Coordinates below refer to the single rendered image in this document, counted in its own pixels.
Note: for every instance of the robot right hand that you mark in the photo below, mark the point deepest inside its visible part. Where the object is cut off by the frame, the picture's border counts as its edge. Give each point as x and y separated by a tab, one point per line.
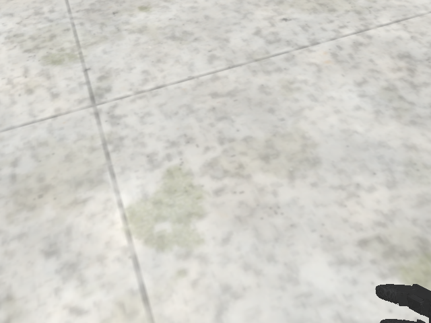
416	297

